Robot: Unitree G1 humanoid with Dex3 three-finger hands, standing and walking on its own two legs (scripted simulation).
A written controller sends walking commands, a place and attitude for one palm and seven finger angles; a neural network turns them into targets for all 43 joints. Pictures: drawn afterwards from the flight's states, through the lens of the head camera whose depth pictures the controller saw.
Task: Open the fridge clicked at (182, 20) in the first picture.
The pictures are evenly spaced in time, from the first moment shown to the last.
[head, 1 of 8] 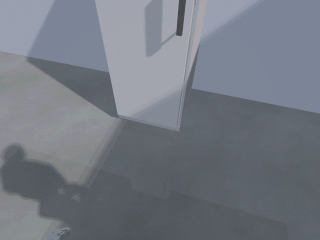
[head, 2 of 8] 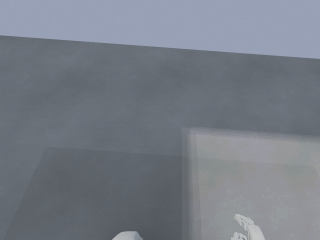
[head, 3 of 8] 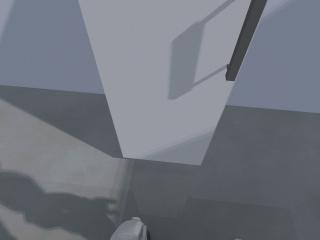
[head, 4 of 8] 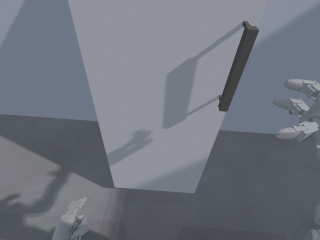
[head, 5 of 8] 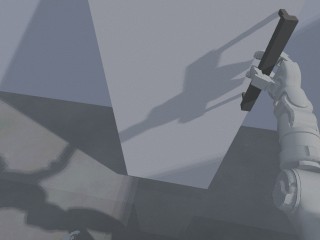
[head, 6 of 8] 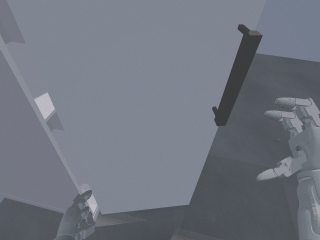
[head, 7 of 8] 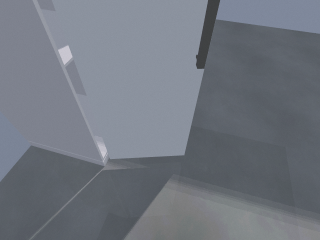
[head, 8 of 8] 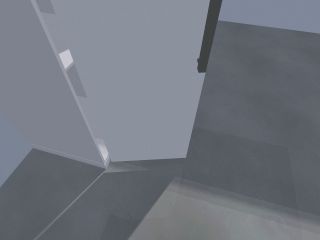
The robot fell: no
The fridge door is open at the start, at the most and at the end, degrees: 0 77 70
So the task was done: yes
